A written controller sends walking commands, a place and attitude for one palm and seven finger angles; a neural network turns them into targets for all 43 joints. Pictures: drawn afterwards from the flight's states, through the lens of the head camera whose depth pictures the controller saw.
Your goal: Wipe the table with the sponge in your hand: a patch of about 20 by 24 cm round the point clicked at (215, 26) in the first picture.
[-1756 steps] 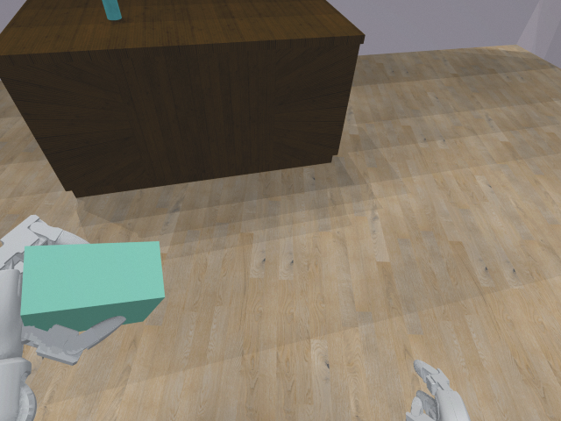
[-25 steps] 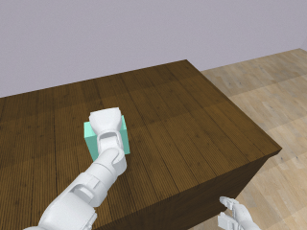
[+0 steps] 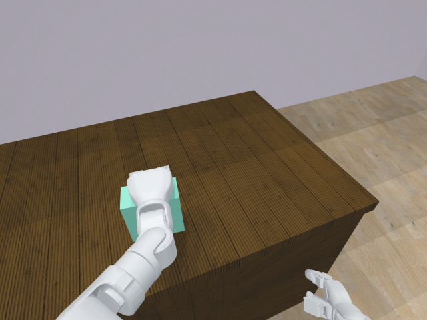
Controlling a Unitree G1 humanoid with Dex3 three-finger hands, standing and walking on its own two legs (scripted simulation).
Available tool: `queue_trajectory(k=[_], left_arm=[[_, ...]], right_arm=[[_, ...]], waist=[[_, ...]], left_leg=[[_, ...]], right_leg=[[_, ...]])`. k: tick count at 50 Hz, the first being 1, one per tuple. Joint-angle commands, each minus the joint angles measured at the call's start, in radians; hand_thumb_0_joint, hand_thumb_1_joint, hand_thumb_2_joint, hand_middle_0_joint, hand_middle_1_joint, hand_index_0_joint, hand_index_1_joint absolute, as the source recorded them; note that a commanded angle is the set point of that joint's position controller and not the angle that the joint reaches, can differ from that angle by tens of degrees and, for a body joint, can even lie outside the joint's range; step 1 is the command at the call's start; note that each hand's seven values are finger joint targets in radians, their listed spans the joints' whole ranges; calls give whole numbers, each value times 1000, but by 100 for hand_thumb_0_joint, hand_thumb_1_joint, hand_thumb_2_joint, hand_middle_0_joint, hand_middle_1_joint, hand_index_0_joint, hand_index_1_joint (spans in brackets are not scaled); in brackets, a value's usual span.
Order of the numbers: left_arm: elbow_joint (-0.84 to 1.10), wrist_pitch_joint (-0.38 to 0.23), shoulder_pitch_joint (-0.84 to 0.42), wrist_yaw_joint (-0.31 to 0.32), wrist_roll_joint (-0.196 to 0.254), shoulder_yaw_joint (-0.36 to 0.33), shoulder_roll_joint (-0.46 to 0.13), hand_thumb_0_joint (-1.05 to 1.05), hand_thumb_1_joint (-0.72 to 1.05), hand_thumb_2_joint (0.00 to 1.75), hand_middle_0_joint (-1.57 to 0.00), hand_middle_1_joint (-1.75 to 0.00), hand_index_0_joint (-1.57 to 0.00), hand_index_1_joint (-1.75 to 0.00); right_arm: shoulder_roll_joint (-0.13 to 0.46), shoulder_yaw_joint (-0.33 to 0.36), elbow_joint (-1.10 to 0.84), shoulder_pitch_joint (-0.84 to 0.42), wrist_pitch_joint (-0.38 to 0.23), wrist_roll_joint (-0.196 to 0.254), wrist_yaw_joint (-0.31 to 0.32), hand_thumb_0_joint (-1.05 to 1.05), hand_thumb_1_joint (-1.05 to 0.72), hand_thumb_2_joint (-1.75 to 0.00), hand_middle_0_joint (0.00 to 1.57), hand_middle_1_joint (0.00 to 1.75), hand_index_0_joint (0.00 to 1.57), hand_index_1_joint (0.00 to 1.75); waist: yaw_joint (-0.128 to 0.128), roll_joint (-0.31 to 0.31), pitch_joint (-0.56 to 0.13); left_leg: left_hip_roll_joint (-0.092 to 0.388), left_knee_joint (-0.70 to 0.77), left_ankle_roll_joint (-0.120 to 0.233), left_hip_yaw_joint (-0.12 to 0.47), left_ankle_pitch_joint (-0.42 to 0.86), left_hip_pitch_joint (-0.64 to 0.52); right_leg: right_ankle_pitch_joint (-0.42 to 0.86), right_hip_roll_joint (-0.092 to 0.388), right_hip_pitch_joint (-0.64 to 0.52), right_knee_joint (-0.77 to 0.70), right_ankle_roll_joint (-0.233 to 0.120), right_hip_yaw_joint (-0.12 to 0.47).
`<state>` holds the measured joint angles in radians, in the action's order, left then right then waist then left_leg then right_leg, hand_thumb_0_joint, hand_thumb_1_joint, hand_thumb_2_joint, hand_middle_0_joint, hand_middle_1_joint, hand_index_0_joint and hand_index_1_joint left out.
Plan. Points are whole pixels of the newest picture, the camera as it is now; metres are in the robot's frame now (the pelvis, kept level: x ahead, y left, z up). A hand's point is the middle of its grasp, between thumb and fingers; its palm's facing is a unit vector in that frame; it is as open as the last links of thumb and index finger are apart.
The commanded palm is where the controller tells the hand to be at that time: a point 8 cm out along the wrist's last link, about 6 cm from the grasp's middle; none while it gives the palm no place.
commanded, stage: wipe back along the third lane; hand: left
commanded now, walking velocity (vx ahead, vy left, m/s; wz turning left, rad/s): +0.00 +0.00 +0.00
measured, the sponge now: (155, 215) +0.34 +0.18 +0.00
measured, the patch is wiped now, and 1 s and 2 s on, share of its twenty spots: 0.95 0.95 1.00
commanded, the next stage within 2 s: slide back across to the middle lane in 0.26 s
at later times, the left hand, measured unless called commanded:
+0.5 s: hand (159, 210) +0.32 +0.16 +0.05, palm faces +0.02 -0.07 -1.00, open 10.3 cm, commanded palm +0.27 +0.15 +0.08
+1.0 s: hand (141, 216) +0.30 +0.18 +0.06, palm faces +0.08 -0.17 -0.98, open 10.3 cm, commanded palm +0.24 +0.20 +0.10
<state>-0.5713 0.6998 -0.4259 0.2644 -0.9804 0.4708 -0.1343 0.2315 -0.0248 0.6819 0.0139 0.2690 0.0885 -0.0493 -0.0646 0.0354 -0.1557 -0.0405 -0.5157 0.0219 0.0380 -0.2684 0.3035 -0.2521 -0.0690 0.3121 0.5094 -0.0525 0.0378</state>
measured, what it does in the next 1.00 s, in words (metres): stands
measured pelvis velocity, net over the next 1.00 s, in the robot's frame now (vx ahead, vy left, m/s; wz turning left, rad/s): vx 0.01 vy -0.02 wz -0.04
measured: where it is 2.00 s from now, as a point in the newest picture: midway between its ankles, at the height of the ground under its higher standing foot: outside the picture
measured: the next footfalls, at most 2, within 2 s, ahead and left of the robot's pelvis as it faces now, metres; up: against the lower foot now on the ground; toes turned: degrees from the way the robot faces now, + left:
none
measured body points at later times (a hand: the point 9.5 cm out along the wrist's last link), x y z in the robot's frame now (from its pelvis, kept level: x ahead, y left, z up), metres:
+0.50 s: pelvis +0.00 -0.03 +0.00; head -0.04 -0.06 +0.45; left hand +0.32 +0.15 +0.10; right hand +0.23 -0.24 -0.08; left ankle +0.00 +0.11 -0.74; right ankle +0.00 -0.09 -0.74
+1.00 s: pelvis +0.01 -0.02 +0.00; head -0.03 -0.05 +0.45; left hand +0.29 +0.19 +0.11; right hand +0.26 -0.23 -0.06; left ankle +0.00 +0.11 -0.74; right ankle +0.00 -0.09 -0.74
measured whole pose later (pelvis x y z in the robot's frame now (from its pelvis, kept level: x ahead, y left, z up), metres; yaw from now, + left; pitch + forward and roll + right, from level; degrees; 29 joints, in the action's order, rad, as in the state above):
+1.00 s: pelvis +0.01 -0.02 +0.00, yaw -3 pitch +0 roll +1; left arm -0.12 0.61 -0.05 0.18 -0.95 0.29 -0.26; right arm 0.24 -0.05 0.65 -0.04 0.18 0.09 -0.03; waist -0.08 0.06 -0.11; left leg 0.00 -0.47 -0.01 0.01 -0.28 0.18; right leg -0.26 -0.11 0.21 0.48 -0.08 0.07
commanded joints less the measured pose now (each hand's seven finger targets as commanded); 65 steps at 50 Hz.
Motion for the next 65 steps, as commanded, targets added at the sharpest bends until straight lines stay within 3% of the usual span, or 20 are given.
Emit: queue_trajectory(k=[1,3,4,7,9,12,16,17,19,25,28,32,34,39,42,44,53,54,61,65], left_arm=[[71,-24,-151,-45,65,10,75,0,10,130,-120,-160,-120,-160],[61,-20,-123,-45,70,1,67,0,10,130,-120,-160,-120,-160],[75,-25,-124,-40,77,-64,11,0,10,130,-120,-160,-120,-160],[83,-23,-87,-40,77,-7,65,0,10,130,-120,-160,-120,-160],[113,-25,-60,-43,74,-55,12,0,10,130,-120,-160,-120,-160],[110,-23,-62,-50,71,-9,45,0,10,130,-120,-160,-120,-160],[138,-25,-30,-53,73,-59,-15,0,10,130,-120,-160,-120,-160],[141,-23,-34,-57,73,-30,12,0,10,130,-120,-160,-120,-160],[169,-28,-41,-60,69,-89,-50,0,10,130,-120,-160,-120,-160],[285,-39,32,-60,60,-138,-110,0,10,130,-120,-160,-120,-160],[319,-37,81,-64,48,-170,-153,0,10,130,-120,-160,-120,-160],[366,-27,109,-73,30,-175,-169,0,10,130,-120,-160,-120,-160],[394,-30,129,-77,25,-223,-224,0,10,130,-120,-160,-120,-160],[441,-41,222,-82,14,-247,-241,0,10,130,-120,-160,-120,-160],[456,-50,266,-83,17,-244,-240,0,10,130,-120,-160,-120,-160],[486,-54,266,-82,21,-285,-282,0,10,130,-120,-160,-120,-160],[539,-65,340,-102,26,-308,-307,0,10,130,-120,-160,-120,-160],[565,-69,331,-106,27,-319,-320,0,10,130,-120,-160,-120,-160],[482,-73,183,-126,-8,-262,-286,0,10,130,-120,-160,-120,-160],[402,-105,76,-123,-16,-288,-305,0,10,130,-120,-160,-120,-160]], right_arm=[[106,32,-172,-247,-58,9,-1,0,-90,-90,20,30,20,30],[105,31,-170,-249,-62,11,-1,0,-90,-90,20,30,20,30],[111,33,-170,-258,-64,9,2,0,-90,-90,20,30,20,30],[104,32,-174,-257,-68,12,-1,0,-90,-90,20,30,20,30],[111,33,-178,-270,-67,10,-1,0,-90,-90,20,30,20,30],[105,30,-175,-267,-72,12,1,0,-90,-90,20,30,20,30],[110,29,-175,-274,-75,12,5,0,-90,-90,20,30,20,30],[107,26,-179,-273,-78,11,8,0,-90,-90,20,30,20,30],[112,29,-177,-280,-81,12,12,0,-90,-90,20,30,20,30],[105,27,-197,-287,-95,9,15,0,-90,-90,20,30,20,30],[107,23,-198,-293,-108,9,18,0,-90,-90,20,30,20,30],[105,20,-201,-304,-120,9,19,0,-90,-90,20,30,20,30],[111,21,-202,-303,-129,10,19,0,-90,-90,20,30,20,30],[110,18,-210,-304,-142,6,16,0,-90,-90,20,30,20,30],[105,13,-210,-303,-145,5,17,0,-90,-90,20,30,20,30],[112,15,-206,-304,-145,2,21,0,-90,-90,20,30,20,30],[108,8,-209,-307,-152,1,34,0,-90,-90,20,30,20,30],[116,11,-210,-306,-151,1,35,0,-90,-90,20,30,20,30],[116,10,-192,-291,-169,0,55,0,-90,-90,20,30,20,30],[123,15,-175,-254,-177,-5,79,0,-90,-90,20,30,20,30]], waist=[[12,-124,-102],[8,-143,-83],[-7,-147,-91],[3,-170,-79],[-13,-144,-89],[4,-157,-63],[-3,-165,-67],[2,-172,-56],[-7,-149,-58],[-27,-126,-121],[-31,-152,-108],[-32,-131,-73],[-41,-112,-88],[-56,-89,-109],[-50,-122,-94],[-53,-105,-90],[-51,-83,-47],[-50,-52,-43],[-24,-82,6],[-19,-80,-28]], left_leg=[[15,60,10,-2,131,-34],[11,67,12,-6,104,-25],[11,69,12,2,102,-16],[6,64,14,-11,98,-19],[5,67,13,-6,100,-16],[-1,60,17,-17,89,-18],[-6,55,16,-22,89,-8],[-8,57,18,-24,85,-3],[-8,60,17,-17,86,-8],[-16,57,20,-23,154,-33],[-18,56,19,-22,176,-41],[-20,61,21,-21,194,-61],[-20,61,18,-15,213,-78],[-22,56,14,-13,250,-90],[-23,50,13,-17,253,-84],[-22,52,12,-12,250,-97],[-18,62,14,-3,238,-106],[-14,68,13,5,229,-116],[-11,86,21,14,141,-96],[-10,98,21,13,89,-76]], right_leg=[[150,22,-61,-75,-42,11],[123,24,-65,-92,-37,24],[128,21,-74,-94,-42,42],[128,27,-83,-99,-32,40],[129,26,-93,-100,-37,58],[119,30,-90,-113,-28,65],[138,34,-113,-118,-24,93],[139,36,-114,-121,-21,93],[133,35,-112,-128,-25,111],[254,40,-204,-101,-22,117],[308,40,-220,-107,-20,136],[315,38,-210,-113,-20,138],[333,34,-219,-106,-25,144],[408,31,-241,-84,-29,143],[449,34,-247,-82,-22,151],[439,32,-239,-88,-25,162],[354,30,-215,-104,-25,158],[306,27,-199,-109,-30,157],[133,19,-116,-143,-29,139],[57,16,-99,-138,-31,118]])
